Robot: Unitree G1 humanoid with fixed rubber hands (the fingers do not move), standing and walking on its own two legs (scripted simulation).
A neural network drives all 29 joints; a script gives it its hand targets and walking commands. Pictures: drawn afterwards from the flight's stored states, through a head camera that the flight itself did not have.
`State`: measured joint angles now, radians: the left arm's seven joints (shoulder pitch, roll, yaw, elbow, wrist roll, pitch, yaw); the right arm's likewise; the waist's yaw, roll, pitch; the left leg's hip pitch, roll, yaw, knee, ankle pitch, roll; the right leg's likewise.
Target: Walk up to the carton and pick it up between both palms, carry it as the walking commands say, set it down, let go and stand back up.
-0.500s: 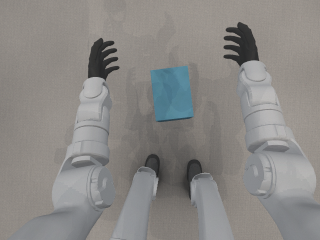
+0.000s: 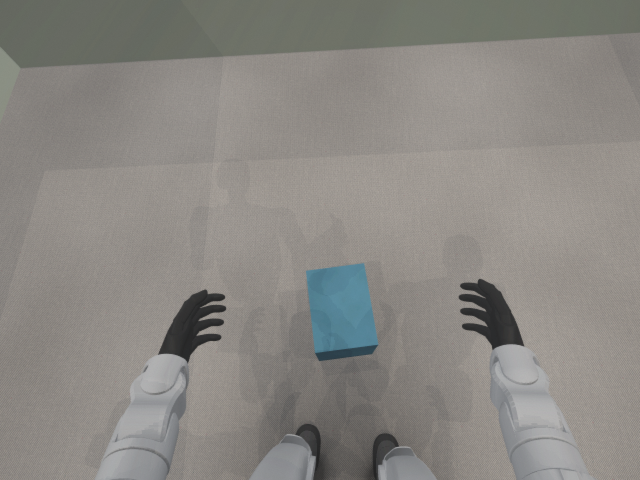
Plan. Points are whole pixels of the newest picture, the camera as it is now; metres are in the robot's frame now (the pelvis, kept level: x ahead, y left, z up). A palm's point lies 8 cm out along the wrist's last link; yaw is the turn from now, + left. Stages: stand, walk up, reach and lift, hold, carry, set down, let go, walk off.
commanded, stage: let go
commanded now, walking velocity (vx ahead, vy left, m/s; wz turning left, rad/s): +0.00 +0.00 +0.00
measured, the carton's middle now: (340, 314) +0.44 +0.02 -0.65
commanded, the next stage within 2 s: stand in 0.80 s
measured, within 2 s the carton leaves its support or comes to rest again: neither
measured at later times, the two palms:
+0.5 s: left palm (155, 418) +0.19 +0.22 -0.04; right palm (585, 447) +0.19 -0.24 -0.04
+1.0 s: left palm (139, 430) +0.17 +0.25 -0.07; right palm out of the picture +0.16 -0.26 -0.07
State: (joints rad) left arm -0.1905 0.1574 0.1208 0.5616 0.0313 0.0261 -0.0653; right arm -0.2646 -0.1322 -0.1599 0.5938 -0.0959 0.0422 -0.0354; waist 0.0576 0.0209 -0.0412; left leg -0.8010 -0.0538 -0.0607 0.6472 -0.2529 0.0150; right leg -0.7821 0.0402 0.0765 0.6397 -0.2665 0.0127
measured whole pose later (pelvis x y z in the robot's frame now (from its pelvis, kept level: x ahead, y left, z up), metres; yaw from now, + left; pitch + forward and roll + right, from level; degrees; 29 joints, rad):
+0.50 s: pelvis +0.03 -0.01 +0.03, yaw +0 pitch -2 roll +0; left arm 0.23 0.22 0.02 0.43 0.00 0.10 -0.07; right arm 0.21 -0.21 -0.05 0.44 -0.01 0.10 0.06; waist 0.00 0.00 0.08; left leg -0.14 -0.04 -0.06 0.44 -0.27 0.01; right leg -0.12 0.04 0.07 0.44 -0.28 -0.01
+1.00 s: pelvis +0.06 -0.01 +0.02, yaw +2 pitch +3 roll +0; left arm 0.28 0.26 0.02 0.62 0.04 -0.04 0.03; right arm 0.33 -0.25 -0.02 0.68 -0.03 -0.05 -0.01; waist 0.00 -0.03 -0.06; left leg -0.24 -0.05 -0.08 0.53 -0.34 0.01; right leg -0.22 0.02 0.03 0.53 -0.37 -0.01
